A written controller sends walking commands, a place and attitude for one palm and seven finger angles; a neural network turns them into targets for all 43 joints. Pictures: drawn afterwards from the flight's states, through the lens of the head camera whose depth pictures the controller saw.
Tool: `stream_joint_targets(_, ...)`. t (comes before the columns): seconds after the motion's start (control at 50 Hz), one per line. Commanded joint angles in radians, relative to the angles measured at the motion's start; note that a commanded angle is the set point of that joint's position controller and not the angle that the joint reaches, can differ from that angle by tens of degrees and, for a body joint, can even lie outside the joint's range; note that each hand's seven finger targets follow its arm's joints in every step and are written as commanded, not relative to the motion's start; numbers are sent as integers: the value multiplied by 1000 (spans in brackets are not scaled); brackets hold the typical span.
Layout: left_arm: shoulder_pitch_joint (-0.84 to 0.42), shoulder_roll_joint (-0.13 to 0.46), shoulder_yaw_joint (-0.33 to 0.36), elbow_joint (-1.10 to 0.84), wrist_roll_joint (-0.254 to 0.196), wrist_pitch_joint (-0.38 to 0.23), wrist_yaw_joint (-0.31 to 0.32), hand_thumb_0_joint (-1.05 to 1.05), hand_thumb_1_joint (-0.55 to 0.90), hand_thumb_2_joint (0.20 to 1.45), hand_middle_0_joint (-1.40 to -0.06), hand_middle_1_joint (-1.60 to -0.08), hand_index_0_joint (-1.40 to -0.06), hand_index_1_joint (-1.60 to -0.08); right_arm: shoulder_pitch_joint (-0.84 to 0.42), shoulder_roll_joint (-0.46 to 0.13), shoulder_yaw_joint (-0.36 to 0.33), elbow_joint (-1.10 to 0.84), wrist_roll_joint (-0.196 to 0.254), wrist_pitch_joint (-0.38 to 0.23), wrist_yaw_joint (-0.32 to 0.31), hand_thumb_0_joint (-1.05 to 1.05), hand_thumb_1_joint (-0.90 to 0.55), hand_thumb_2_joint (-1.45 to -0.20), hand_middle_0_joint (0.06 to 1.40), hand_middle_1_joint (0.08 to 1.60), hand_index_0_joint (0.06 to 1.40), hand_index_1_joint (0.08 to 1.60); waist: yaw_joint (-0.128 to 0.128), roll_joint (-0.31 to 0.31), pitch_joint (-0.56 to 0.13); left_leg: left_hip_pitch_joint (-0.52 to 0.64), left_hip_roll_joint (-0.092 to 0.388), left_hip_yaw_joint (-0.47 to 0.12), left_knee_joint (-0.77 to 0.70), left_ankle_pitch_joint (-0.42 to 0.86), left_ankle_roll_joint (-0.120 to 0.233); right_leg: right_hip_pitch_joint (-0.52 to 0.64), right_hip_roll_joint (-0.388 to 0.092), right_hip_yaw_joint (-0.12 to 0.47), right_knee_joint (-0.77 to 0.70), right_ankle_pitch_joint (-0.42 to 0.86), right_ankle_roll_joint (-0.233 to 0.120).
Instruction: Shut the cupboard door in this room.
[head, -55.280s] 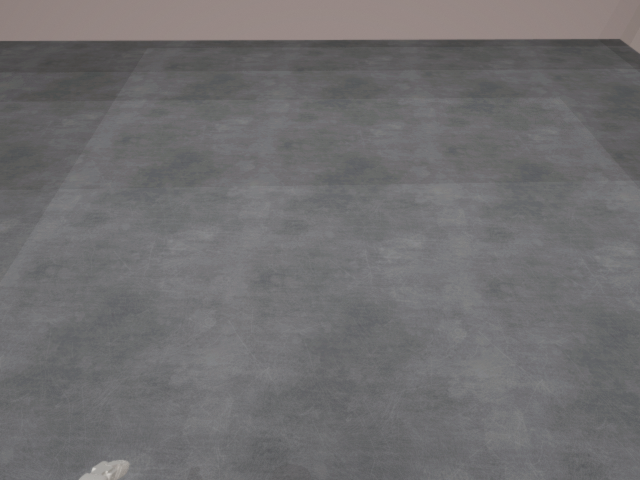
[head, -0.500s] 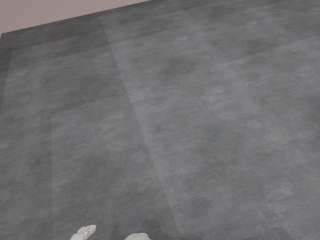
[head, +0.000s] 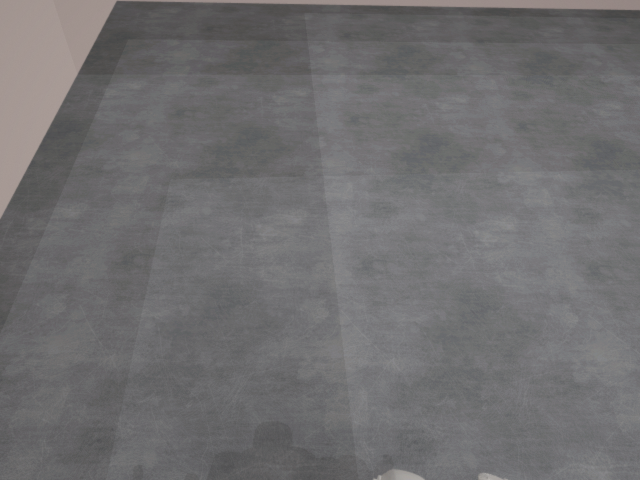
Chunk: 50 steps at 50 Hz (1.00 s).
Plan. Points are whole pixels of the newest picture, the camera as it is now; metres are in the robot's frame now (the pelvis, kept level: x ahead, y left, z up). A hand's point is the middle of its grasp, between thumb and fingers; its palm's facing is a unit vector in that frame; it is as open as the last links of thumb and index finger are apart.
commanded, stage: turn or walk to find it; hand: left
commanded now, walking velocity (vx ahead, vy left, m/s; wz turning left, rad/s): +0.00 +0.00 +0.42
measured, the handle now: out of the picture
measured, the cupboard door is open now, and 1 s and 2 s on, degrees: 92 92 92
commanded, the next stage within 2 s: stand and wait in 1.84 s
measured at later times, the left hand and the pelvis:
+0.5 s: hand out of the picture +0.03 +0.16 -0.15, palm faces +0.26 -0.93 -0.25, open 7.4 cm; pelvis +0.02 -0.04 +0.00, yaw +14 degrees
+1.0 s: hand out of the picture +0.02 +0.21 -0.16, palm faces +0.44 -0.87 -0.24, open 7.4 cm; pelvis +0.03 -0.01 +0.00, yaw +25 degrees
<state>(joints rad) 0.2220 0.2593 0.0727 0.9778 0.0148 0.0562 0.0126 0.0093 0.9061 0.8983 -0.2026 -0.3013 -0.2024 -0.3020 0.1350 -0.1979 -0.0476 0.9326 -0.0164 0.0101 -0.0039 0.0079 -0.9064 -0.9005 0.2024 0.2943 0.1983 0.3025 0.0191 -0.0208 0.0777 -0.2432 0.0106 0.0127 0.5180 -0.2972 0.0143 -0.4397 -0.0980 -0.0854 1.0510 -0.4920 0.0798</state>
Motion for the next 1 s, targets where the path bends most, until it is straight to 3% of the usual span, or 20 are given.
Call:
stream_joint_targets(0.0,-41,43,3,-96,-6,-32,-6,0,900,900,-200,-300,-200,-300,78,-193,-46,-34,-4,-5,-19,0,-900,-900,200,300,200,300,-41,164,-104,175,235,-209,-139,619,153,-79,7,33,-73,33,12)
stream_joint_targets(0.1,-27,35,0,-114,-8,-38,-4,0,900,900,-200,-300,-200,-300,46,-200,-56,-51,-8,6,-11,0,-900,-900,200,300,200,300,-33,210,-97,78,209,-256,-110,545,140,62,53,0,-299,63,5)
stream_joint_targets(0.16,71,50,6,-92,-8,-57,-1,0,900,900,-200,-300,-200,-300,12,-186,-58,-64,-1,10,-7,0,-900,-900,200,300,200,300,20,161,-126,-16,150,-246,-4,419,78,263,54,-14,-588,291,-5)
stream_joint_targets(0.18,108,103,15,-86,2,-71,5,0,900,900,-200,-300,-200,-300,31,-143,-55,-67,8,6,-1,0,-900,-900,200,300,200,300,34,25,-150,-124,80,-193,123,222,22,395,-61,89,-689,397,-33)
stream_joint_targets(0.2,124,197,33,-93,16,-79,14,0,900,900,-200,-300,-200,-300,45,-73,-43,-93,12,6,6,0,-900,-900,200,300,200,300,37,-268,-140,-313,-76,-48,370,-236,-48,477,-331,365,-727,601,-148)
stream_joint_targets(0.22,126,198,30,-101,5,-76,15,0,900,900,-200,-300,-200,-300,36,-118,-55,-91,8,24,1,0,-900,-900,200,300,200,300,43,-209,-132,-275,-43,-107,553,-335,-42,329,-409,382,-754,564,-225)
stream_joint_targets(0.24,67,174,34,-112,6,-76,19,0,900,900,-200,-300,-200,-300,26,-113,-60,-77,4,33,4,0,-900,-900,200,300,200,300,21,-206,-88,-286,-24,-125,668,-285,-40,256,-365,371,-768,474,-234)
stream_joint_targets(0.26,11,144,28,-127,5,-73,20,0,900,900,-200,-300,-200,-300,35,-117,-61,-58,2,37,10,0,-900,-900,200,300,200,300,-3,-165,-52,-304,-3,-118,734,-210,-46,228,-315,289,-763,415,-219)
stream_joint_targets(0.32,-33,88,16,-145,8,-76,21,0,900,900,-200,-300,-200,-300,69,-90,-52,-25,-1,39,23,0,-900,-900,200,300,200,300,-28,-147,-61,-277,19,-64,690,-104,-71,239,-233,96,-735,491,-175)
stream_joint_targets(0.5,102,142,37,-80,15,-69,15,0,900,900,-200,-300,-200,-300,-33,-55,-21,-48,11,20,23,0,-900,-900,200,300,200,300,45,-177,-118,-185,9,53,249,-171,-69,407,-269,16,-645,749,-206)
stream_joint_targets(0.54,91,153,40,-76,12,-66,15,0,900,900,-200,-300,-200,-300,-3,-59,-19,-44,10,15,21,0,-900,-900,200,300,200,300,27,-176,-130,-121,1,83,141,-110,-63,388,-269,-13,-609,741,-183)
stream_joint_targets(0.58,66,148,39,-74,3,-58,12,0,900,900,-200,-300,-200,-300,61,-85,-25,-29,6,6,21,0,-900,-900,200,300,200,300,-18,-125,-151,60,10,86,-59,61,-46,277,-247,-64,-510,610,-121)
stream_joint_targets(0.6,61,114,36,-88,-3,-53,8,0,900,900,-200,-300,-200,-300,103,-147,-40,-28,2,-3,20,0,-900,-900,200,300,200,300,-46,47,-184,209,122,-59,-150,210,-2,136,-182,-110,-351,442,-67)
stream_joint_targets(0.62,53,43,14,-122,-9,-48,0,0,900,900,-200,-300,-200,-300,160,-255,-66,-31,-4,-5,12,0,-900,-900,200,300,200,300,-73,332,-186,310,382,-388,-178,568,143,-113,-40,-131,-140,-106,9)
stream_joint_targets(0.64,-23,45,2,-133,2,-34,12,0,900,900,-200,-300,-200,-300,192,-267,-70,-4,0,2,-1,0,-900,-900,200,300,200,300,-102,321,-180,242,416,-401,-191,568,210,-118,-34,-11,-22,-197,0)
stream_joint_targets(0.68,-66,54,12,-107,-3,-32,5,0,900,900,-200,-300,-200,-300,108,-213,-57,-16,-4,2,-18,0,-900,-900,200,300,200,300,-67,243,-90,149,327,-316,-190,459,197,-151,-34,50,67,-62,-6)
stream_joint_targets(0.72,-14,47,13,-71,1,-32,-6,0,900,900,-200,-300,-200,-300,53,-175,-40,-29,-4,-7,-20,0,-900,-900,200,300,200,300,-24,160,-85,132,254,-218,-188,467,150,-124,-24,48,79,50,1)
stream_joint_targets(0.76,5,46,11,-63,-1,-29,-6,0,900,900,-200,-300,-200,-300,57,-173,-38,-29,-1,-12,-20,0,-900,-900,200,300,200,300,-19,148,-87,138,231,-181,-191,493,138,-109,-16,45,53,84,10)
stream_joint_targets(0.88,-61,29,3,-101,-3,-29,-1,0,900,900,-200,-300,-200,-300,106,-177,-51,-22,-4,-5,-16,0,-900,-900,200,300,200,300,-48,164,-82,144,231,-232,-169,510,155,-72,12,36,-120,54,20)
stream_joint_targets(0.98,-41,22,0,-112,-10,-44,1,0,900,900,-200,-300,-200,-300,82,-181,-60,-30,-7,3,-13,0,-900,-900,200,300,200,300,-35,211,-120,100,198,-279,-94,591,137,87,67,4,-375,97,3)
